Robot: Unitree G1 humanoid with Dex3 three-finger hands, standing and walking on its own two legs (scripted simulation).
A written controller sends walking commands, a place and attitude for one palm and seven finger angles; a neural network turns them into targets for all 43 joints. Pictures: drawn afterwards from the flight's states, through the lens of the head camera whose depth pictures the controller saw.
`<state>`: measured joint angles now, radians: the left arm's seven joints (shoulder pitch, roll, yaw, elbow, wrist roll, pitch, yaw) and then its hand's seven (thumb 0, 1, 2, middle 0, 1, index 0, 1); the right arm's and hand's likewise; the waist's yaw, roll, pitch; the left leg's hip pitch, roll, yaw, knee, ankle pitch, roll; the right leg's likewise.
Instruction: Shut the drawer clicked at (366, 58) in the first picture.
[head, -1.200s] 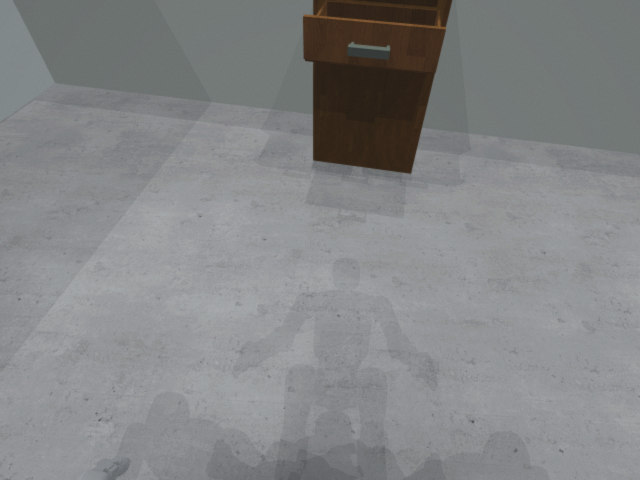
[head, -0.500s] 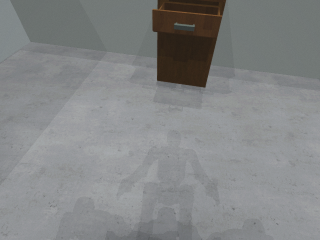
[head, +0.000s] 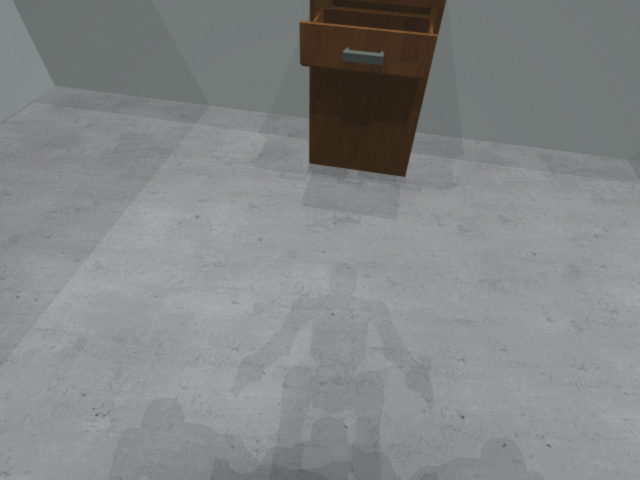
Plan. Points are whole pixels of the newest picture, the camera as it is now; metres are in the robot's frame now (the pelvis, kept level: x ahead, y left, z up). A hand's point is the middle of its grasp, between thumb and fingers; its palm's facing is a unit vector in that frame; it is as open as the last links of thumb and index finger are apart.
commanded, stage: look at it before walking up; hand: left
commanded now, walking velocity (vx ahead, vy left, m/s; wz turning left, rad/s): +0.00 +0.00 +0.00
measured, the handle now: (363, 54) +1.42 -0.07 -0.06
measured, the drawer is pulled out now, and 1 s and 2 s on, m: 0.28 0.28 0.28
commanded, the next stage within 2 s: walk to a spot facing it in 0.24 s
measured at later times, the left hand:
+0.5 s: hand out of the picture +0.06 +0.23 -0.17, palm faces -0.03 -0.96 -0.29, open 7.4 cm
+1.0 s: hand out of the picture +0.07 +0.16 -0.18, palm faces -0.05 -0.99 -0.12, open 7.4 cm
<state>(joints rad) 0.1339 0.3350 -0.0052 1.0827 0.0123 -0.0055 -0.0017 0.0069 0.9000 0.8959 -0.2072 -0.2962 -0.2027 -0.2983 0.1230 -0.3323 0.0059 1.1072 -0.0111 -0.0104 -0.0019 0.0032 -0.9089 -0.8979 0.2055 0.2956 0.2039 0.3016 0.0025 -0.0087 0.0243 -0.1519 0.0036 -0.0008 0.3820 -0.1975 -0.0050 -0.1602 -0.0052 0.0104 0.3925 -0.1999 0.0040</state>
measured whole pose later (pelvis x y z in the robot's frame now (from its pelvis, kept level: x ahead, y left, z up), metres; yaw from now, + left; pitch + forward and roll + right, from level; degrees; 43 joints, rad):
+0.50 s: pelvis +0.02 +0.00 +0.00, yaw -2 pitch -1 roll +0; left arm 0.22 0.30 0.00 1.09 0.02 0.02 0.00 0.01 0.90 0.90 -0.20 -0.30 -0.20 -0.30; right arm 0.17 -0.29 0.01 1.10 -0.02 0.01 0.00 0.00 -0.91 -0.90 0.20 0.30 0.20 0.30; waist 0.02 -0.01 -0.01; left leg -0.16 0.01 0.03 0.44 -0.28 0.00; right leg -0.18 0.01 0.04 0.45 -0.27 0.00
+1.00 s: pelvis +0.18 +0.00 -0.02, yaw -9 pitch +0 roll -1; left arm 0.51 0.11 0.03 1.17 0.03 -0.05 0.01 0.01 0.90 0.90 -0.21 -0.30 -0.20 -0.30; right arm 0.15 -0.15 -0.04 1.00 -0.01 -0.04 0.03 0.01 -0.91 -0.90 0.20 0.29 0.20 0.30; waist 0.04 -0.03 0.04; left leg -0.51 0.09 0.11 0.71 -0.22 0.00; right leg 0.04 0.00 0.05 0.37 -0.41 0.01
